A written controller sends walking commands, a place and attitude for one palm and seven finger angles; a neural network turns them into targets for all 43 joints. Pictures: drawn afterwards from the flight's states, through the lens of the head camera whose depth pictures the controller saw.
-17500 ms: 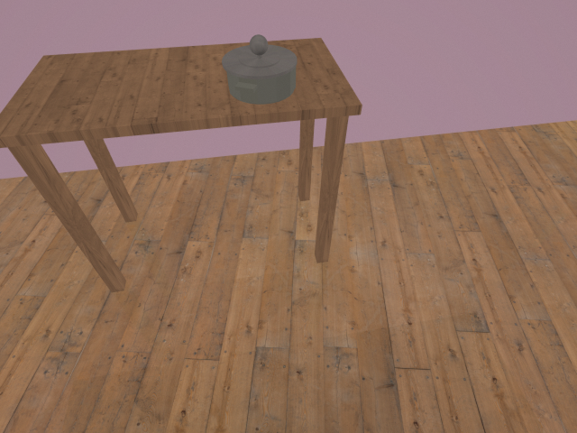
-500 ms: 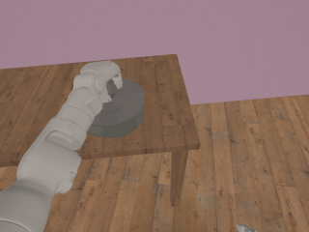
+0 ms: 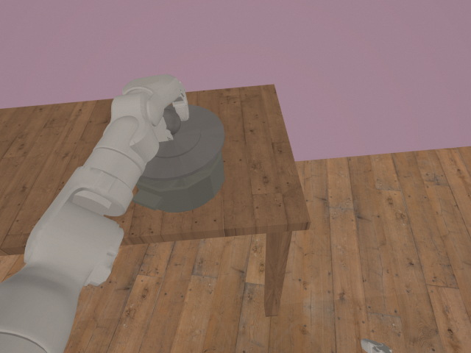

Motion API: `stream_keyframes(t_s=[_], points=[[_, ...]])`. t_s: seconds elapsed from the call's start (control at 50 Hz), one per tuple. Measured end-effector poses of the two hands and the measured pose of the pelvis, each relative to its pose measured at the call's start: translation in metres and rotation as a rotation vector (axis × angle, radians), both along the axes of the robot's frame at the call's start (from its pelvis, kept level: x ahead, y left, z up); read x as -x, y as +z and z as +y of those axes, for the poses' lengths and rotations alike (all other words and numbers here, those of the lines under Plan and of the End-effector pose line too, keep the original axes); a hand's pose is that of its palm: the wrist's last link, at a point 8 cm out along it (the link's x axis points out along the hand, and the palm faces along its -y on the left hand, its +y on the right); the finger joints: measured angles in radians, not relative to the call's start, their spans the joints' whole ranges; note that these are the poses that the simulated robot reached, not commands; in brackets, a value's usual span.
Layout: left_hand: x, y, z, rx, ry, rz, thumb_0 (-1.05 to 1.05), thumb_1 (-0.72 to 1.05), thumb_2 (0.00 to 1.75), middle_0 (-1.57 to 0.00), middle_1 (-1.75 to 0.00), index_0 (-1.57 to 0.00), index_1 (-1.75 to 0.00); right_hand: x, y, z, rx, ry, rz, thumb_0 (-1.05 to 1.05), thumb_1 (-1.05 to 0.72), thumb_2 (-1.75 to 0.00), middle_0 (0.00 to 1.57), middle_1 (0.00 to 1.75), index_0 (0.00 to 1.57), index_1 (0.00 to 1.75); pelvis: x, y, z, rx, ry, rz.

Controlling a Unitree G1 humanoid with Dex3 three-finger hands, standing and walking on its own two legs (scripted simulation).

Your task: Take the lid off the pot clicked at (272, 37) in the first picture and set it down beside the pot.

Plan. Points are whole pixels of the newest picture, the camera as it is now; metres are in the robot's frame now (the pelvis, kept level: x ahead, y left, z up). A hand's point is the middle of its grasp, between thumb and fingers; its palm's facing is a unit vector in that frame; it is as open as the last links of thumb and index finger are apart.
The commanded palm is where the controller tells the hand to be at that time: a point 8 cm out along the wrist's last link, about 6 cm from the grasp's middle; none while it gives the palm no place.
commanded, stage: lift the lid straight up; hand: left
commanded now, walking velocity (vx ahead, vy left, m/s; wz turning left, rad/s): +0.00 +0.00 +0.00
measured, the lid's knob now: (167, 122) +0.49 +0.12 +0.14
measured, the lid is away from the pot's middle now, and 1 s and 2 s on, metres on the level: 0.01 0.02 0.07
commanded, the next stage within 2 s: move the lid sideways beside the pot in 1.42 s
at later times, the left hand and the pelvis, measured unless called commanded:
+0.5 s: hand (156, 99) +0.47 +0.12 +0.21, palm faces -0.26 -0.07 -0.96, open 7.9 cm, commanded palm +0.46 +0.13 +0.28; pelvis +0.00 +0.00 +0.00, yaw +0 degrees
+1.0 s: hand (152, 73) +0.48 +0.12 +0.25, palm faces -0.19 -0.06 -0.98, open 7.9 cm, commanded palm +0.46 +0.12 +0.32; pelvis +0.00 +0.00 +0.00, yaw +0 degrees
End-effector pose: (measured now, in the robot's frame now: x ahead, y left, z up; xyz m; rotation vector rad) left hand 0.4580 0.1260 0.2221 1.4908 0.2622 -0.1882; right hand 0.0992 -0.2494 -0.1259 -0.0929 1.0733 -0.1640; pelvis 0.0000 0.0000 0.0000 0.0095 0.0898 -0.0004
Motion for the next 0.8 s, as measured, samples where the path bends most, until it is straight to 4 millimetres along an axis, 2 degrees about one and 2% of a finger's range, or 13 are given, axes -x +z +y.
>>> stream_keyframes(t_s=[0.22, 0.36, 0.48, 0.62, 0.8], points=[[-0.002, 0.017, 0.008, -0.018, 0.034, 0.000, 0.00, 0.16, 0.84, -0.68, -0.95, -0.66, -0.94, -0.006, 0.006, 0.000, 0.016, 0.011, -0.032, 0.01, -0.90, -0.89, 0.20, 0.30, 0.20, 0.30, 0.004, 0.000, -0.001, 0.000, 0.005, -0.003], [-0.003, 0.026, 0.004, -0.013, 0.017, 0.009, 0.00, 0.16, 0.84, -0.68, -0.95, -0.66, -0.94, 0.001, 0.004, -0.001, 0.027, 0.013, -0.019, 0.01, -0.90, -0.89, 0.20, 0.30, 0.20, 0.30, 0.005, 0.000, 0.000, 0.000, 0.010, 0.000], [-0.006, 0.042, -0.002, -0.011, 0.001, -0.027, 0.00, 0.16, 0.84, -0.68, -0.95, -0.66, -0.94, 0.009, 0.002, 0.000, 0.022, 0.005, -0.009, 0.01, -0.90, -0.89, 0.20, 0.30, 0.20, 0.30, 0.004, 0.001, 0.002, -0.001, 0.005, 0.000], [-0.009, 0.051, 0.000, -0.010, 0.026, -0.033, -0.01, 0.16, 0.84, -0.68, -0.95, -0.66, -0.94, 0.015, 0.000, 0.001, 0.013, -0.002, 0.003, 0.01, -0.90, -0.89, 0.20, 0.30, 0.20, 0.30, 0.004, 0.001, 0.002, -0.002, -0.001, 0.002], [-0.005, 0.065, -0.005, -0.016, 0.022, -0.049, -0.01, 0.16, 0.84, -0.68, -0.95, -0.66, -0.94, 0.007, 0.002, 0.001, 0.015, 0.014, -0.019, 0.01, -0.90, -0.89, 0.20, 0.30, 0.20, 0.30, 0.005, 0.001, 0.001, -0.002, 0.005, -0.001]])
